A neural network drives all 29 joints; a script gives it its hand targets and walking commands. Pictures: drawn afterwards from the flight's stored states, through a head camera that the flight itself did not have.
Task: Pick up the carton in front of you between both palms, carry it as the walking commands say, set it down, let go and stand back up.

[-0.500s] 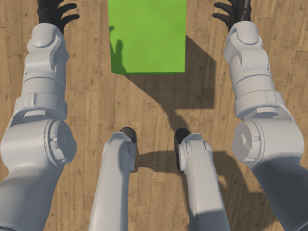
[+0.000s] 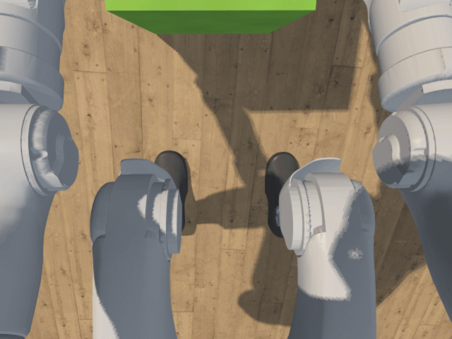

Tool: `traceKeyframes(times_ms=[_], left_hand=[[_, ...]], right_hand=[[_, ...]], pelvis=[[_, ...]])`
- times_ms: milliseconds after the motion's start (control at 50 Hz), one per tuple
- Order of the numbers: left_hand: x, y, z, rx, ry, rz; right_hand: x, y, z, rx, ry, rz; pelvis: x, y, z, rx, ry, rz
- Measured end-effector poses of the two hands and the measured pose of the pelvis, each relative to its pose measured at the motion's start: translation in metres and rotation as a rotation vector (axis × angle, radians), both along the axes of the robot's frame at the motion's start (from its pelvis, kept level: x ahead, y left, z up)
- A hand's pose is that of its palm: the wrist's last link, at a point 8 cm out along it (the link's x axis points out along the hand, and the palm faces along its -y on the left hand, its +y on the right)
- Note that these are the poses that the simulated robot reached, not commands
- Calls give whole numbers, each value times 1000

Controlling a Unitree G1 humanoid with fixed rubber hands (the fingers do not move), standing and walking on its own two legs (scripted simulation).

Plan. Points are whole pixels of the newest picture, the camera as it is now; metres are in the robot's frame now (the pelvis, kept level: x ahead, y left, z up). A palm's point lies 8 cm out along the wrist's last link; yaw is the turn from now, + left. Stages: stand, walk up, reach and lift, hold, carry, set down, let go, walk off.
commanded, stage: reach and lift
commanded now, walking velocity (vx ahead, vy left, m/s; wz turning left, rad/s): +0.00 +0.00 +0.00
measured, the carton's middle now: out of the picture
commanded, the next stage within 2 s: none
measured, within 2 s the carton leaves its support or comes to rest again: leaves its support in 0.92 s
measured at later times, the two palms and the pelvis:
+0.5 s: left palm out of the picture +0.57 +0.19 -0.19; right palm out of the picture +0.58 -0.13 -0.19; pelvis +0.00 +0.00 -0.01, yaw +0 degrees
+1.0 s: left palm out of the picture +0.56 +0.18 -0.15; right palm out of the picture +0.57 -0.12 -0.15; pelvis +0.01 +0.00 +0.00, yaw +1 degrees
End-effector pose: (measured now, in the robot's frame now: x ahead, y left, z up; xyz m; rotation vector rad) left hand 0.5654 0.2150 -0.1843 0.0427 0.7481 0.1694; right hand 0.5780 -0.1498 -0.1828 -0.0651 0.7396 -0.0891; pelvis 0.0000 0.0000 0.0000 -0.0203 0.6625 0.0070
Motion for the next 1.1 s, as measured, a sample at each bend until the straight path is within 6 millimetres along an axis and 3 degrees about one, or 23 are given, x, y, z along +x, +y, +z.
traceKeyframes(times_ms=[120,400,540,860,960,1100], left_hand=[[8,-5,-11,-3,-23,-12],[4,-12,-3,-12,-30,-15],[6,-28,-2,-23,-35,-36],[6,-27,-3,-65,-21,-45],[-3,-35,17,-30,-20,-4],[-20,-38,96,-54,-76,14]], right_hand=[[4,-3,-12,-4,-17,0],[2,8,-5,11,-24,14],[2,31,-5,41,-25,46],[0,30,-6,77,-20,14],[-7,30,16,37,-22,-26],[-26,27,94,63,-76,-47]], pelvis=[[7,1,-10,1,-23,-1],[4,-3,-14,6,-30,-3],[-1,-4,-10,6,-55,-2],[11,-1,-21,7,-46,0],[13,-1,-13,5,-17,4],[4,-3,17,6,15,4]])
